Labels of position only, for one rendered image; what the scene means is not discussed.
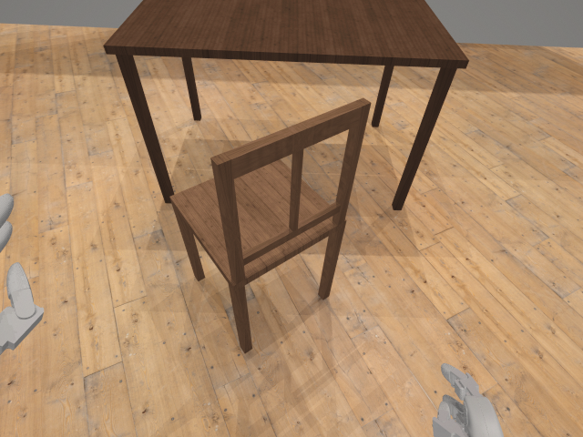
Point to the right robot hand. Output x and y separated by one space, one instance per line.
476 417

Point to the table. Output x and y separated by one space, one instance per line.
360 32

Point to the left robot hand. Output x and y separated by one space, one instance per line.
16 322

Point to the chair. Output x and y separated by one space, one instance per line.
257 213

